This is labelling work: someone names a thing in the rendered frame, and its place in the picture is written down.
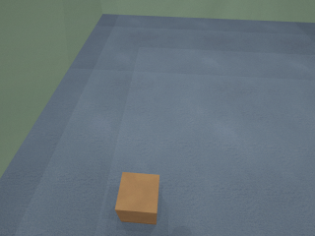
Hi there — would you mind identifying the carton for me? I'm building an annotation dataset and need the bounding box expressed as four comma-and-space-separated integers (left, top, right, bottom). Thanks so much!
115, 172, 159, 225

